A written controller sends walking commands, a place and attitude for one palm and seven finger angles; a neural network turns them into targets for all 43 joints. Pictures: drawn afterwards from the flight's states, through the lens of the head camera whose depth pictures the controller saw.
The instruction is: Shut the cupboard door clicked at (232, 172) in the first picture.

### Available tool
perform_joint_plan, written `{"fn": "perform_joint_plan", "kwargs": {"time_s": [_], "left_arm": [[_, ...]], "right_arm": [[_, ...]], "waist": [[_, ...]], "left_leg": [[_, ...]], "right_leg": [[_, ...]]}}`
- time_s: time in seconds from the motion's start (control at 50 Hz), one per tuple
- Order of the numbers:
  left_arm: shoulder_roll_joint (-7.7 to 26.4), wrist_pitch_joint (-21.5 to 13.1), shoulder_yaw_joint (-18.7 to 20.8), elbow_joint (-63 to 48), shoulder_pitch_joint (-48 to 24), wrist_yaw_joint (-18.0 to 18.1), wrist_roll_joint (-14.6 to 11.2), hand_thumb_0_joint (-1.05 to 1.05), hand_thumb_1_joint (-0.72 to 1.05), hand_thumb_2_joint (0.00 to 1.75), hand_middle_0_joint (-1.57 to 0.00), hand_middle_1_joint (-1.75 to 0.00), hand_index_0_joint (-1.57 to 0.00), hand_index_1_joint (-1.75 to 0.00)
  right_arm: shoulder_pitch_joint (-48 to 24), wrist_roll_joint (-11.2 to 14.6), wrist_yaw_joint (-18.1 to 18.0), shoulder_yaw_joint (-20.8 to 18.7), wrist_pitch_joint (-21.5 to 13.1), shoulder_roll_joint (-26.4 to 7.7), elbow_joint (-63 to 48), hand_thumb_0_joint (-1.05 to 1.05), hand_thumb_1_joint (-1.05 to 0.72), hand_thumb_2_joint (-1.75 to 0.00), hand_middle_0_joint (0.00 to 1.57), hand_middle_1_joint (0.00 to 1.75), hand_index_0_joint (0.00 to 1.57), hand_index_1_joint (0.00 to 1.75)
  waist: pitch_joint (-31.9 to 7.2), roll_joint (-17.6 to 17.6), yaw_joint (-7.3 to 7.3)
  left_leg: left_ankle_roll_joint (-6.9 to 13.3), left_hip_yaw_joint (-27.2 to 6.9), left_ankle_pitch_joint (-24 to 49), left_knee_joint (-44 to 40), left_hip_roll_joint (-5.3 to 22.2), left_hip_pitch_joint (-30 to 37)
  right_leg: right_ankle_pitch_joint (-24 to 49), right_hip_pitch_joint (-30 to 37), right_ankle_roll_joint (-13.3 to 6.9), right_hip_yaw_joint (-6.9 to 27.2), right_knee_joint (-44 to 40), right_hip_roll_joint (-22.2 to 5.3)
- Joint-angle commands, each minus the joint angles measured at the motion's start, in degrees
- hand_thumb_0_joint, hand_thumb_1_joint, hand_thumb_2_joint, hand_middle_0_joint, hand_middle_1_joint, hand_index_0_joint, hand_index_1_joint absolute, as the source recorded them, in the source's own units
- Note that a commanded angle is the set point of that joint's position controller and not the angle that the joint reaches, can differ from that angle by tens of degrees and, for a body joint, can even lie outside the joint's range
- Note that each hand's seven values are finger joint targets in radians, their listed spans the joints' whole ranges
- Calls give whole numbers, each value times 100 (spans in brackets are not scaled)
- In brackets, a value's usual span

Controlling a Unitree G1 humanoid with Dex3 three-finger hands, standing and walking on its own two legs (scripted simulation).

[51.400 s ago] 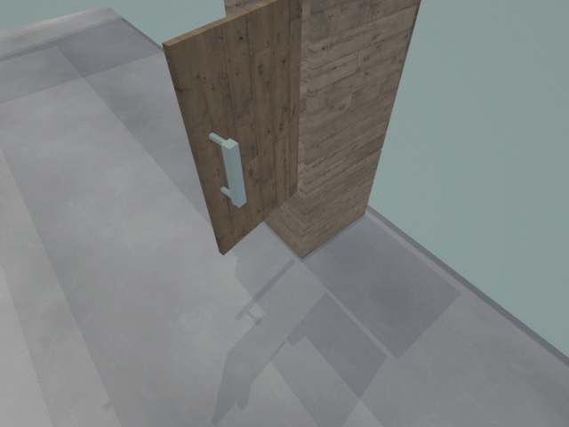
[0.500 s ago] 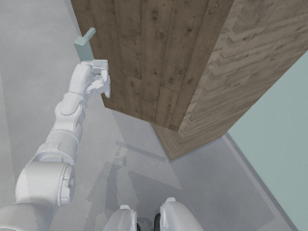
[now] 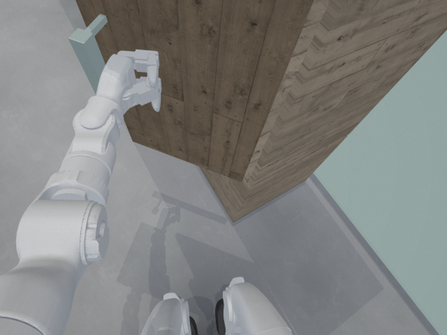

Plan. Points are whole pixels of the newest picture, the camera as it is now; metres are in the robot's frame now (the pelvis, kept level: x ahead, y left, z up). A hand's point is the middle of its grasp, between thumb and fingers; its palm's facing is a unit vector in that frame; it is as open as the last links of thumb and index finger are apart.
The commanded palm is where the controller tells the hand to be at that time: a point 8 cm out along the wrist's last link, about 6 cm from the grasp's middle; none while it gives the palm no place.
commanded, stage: push the door shut along its arc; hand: left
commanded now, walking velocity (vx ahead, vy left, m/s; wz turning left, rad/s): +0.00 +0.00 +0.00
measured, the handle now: (107, 70) +0.58 +0.14 +0.07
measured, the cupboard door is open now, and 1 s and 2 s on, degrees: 39 29 29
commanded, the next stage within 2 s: pull the fist back off the door in 0.34 s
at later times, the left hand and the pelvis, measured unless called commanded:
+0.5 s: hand (164, 75) +0.55 +0.04 +0.08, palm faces -0.37 -0.93 +0.02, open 3.0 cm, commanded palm +0.55 +0.06 +0.07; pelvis -0.01 -0.01 -0.02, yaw +1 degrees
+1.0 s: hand (175, 86) +0.52 +0.02 +0.08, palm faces +0.05 -1.00 -0.03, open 3.1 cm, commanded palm +0.47 +0.07 +0.07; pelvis +0.01 -0.02 +0.01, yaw +0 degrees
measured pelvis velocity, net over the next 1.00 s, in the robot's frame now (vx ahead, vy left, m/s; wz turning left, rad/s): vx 0.01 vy -0.02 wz -0.01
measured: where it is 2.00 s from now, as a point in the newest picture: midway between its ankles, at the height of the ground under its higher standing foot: outside the picture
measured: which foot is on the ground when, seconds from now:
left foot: down 0.00-1.00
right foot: down 0.00-1.00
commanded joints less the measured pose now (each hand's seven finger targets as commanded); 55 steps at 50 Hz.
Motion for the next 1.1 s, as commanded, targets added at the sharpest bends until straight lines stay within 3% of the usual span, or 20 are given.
{"fn": "perform_joint_plan", "kwargs": {"time_s": [0.0,0.06,0.14,0.16,0.18,0.42,0.44,0.48,0.52,0.56,0.58,0.62,0.64,0.68,0.78,0.84,0.9,0.98,1.06,1.08], "left_arm": [[1027,-301,208,-1205,-2856,-63,-84,0,90,90,-130,-150,-130,-150],[1067,-227,164,-1110,-3069,-148,-79,0,90,90,-130,-150,-130,-150],[622,-130,-281,-1080,-3567,-252,-101,0,90,90,-130,-150,-130,-150],[822,-86,-109,-972,-3557,-258,-111,0,90,90,-130,-150,-130,-150],[717,-107,-243,-1097,-3888,-295,-142,0,90,90,-130,-150,-130,-150],[533,176,-475,-684,-4852,-491,-146,0,90,90,-130,-150,-130,-150],[733,260,704,-498,-4529,642,-531,0,90,90,-130,-150,-130,-150],[398,196,701,-331,-4124,1683,-306,0,90,90,-130,-150,-130,-150],[4,-152,699,-666,-4118,2579,-55,0,90,90,-130,-150,-130,-150],[18,-687,612,-1017,-4140,3386,548,0,90,90,-130,-150,-130,-150],[-9,-907,426,-1025,-4125,3546,861,0,90,90,-130,-150,-130,-150],[-153,-1066,55,-1024,-3940,3546,1206,0,90,90,-130,-150,-130,-150],[-1,-1033,130,-899,-3754,3472,1232,0,90,90,-130,-150,-130,-150],[328,-921,403,-844,-3564,3319,1100,0,90,90,-130,-150,-130,-150],[-14,-935,454,-1073,-2965,3109,553,0,90,90,-130,-150,-130,-150],[-102,-1198,500,-1051,-2370,3130,530,0,90,90,-130,-150,-130,-150],[-214,-1410,423,-1172,-1633,3092,626,0,90,90,-130,-150,-130,-150],[-630,-1403,118,-1467,-876,3007,590,0,90,90,-130,-150,-130,-150],[-993,-1432,-281,-2216,-776,2966,428,0,90,90,-130,-150,-130,-150],[-1119,-1470,-460,-2436,-817,2965,413,0,90,90,-130,-150,-130,-150]], "right_arm": [[1006,-43,-83,-360,-112,-1051,-331,0,-90,-90,20,30,20,30],[1052,-33,-108,-361,-113,-1046,-272,0,-90,-90,20,30,20,30],[1085,-39,-133,-370,-160,-1054,-147,0,-90,-90,20,30,20,30],[1110,-37,-149,-373,-172,-1081,-111,0,-90,-90,20,30,20,30],[1131,-36,-170,-360,-198,-1073,-85,0,-90,-90,20,30,20,30],[1150,-127,-263,-325,-474,-1150,210,0,-90,-90,20,30,20,30],[1361,-180,-178,-278,-513,-1026,42,0,-90,-90,20,30,20,30],[1428,-310,35,-289,-515,-997,-18,0,-90,-90,20,30,20,30],[1450,-484,243,-360,-493,-938,-69,0,-90,-90,20,30,20,30],[1519,-641,445,-433,-474,-913,-29,0,-90,-90,20,30,20,30],[1588,-679,513,-474,-451,-932,18,0,-90,-90,20,30,20,30],[1629,-661,623,-560,-369,-948,111,0,-90,-90,20,30,20,30],[1652,-622,628,-572,-316,-973,130,0,-90,-90,20,30,20,30],[1680,-539,575,-559,-216,-1002,80,0,-90,-90,20,30,20,30],[1473,-422,466,-485,-174,-864,-120,0,-90,-90,20,30,20,30],[1426,-453,477,-505,-214,-805,-88,0,-90,-90,20,30,20,30],[1364,-437,505,-533,-205,-761,-125,0,-90,-90,20,30,20,30],[1214,-368,526,-589,-114,-712,-247,0,-90,-90,20,30,20,30],[962,-308,472,-632,-60,-677,-317,0,-90,-90,20,30,20,30],[893,-302,441,-628,-69,-654,-349,0,-90,-90,20,30,20,30]], "waist": [[-3035,422,-138],[-2897,241,-285],[-2930,461,-473],[-2886,374,-451],[-2991,579,-541],[-3058,855,-818],[-3129,1068,-463],[-3141,755,-491],[-3359,772,-425],[-3574,735,-394],[-3693,717,-431],[-3759,705,-483],[-3762,672,-409],[-3813,519,-312],[-3272,69,-149],[-2891,-222,-55],[-2901,-252,160],[-2798,-259,308],[-2763,-482,290],[-2742,-290,283]], "left_leg": [[-257,-843,2581,-579,220,1972],[-221,-797,2419,-509,222,1753],[-218,-895,2441,-443,241,2095],[-214,-876,2326,-419,243,1952],[-194,-887,2444,-370,233,2089],[-188,-1024,2306,-99,251,2093],[-321,-1072,2095,-267,288,1794],[-365,-1131,2077,-332,301,1671],[-413,-1037,2241,-288,276,1684],[-447,-988,2423,-214,282,1760],[-467,-1052,2662,-194,304,1925],[-437,-945,2637,-246,285,2007],[-429,-900,2527,-339,260,1953],[-389,-815,2433,-507,216,1821],[-328,-586,2002,-844,143,1432],[-305,-439,1898,-867,98,1122],[-307,-344,1991,-895,51,1074],[-306,-215,2083,-969,11,1203],[-287,-202,1972,-1036,11,1418],[-288,-206,2026,-1052,12,1546]], "right_leg": [[1831,1417,151,569,-577,-131],[1793,1424,185,601,-616,-119],[1618,949,185,536,-623,-101],[1539,997,186,563,-650,-99],[1608,880,173,552,-599,-93],[1224,201,144,458,-444,-54],[1147,358,136,518,-461,-130],[1183,448,205,499,-397,-162],[1413,584,256,528,-388,-183],[1600,630,296,517,-327,-161],[1766,589,309,472,-264,-139],[1915,860,344,529,-399,-142],[1936,1117,328,548,-466,-144],[2097,1610,326,613,-567,-140],[2065,2321,330,748,-919,-154],[2218,2602,358,866,-1024,-189],[2569,2892,375,941,-989,-223],[2890,3140,456,1030,-1080,-266],[2774,3227,526,1064,-1237,-300],[2831,3157,504,1038,-1213,-292]]}}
